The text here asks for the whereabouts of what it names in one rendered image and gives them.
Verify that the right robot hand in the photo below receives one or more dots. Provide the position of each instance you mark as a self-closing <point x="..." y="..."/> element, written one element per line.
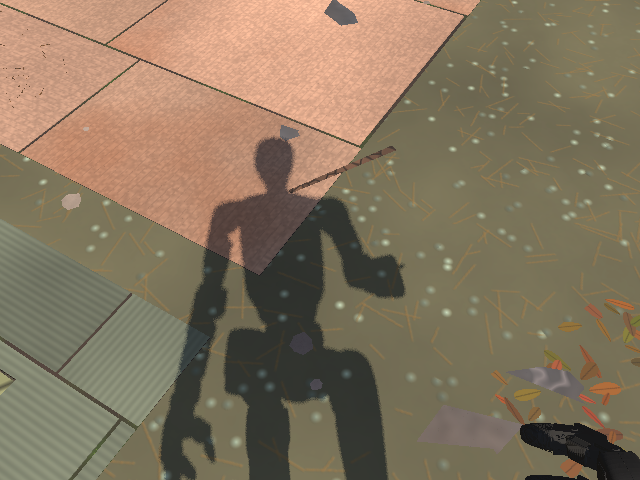
<point x="585" y="446"/>

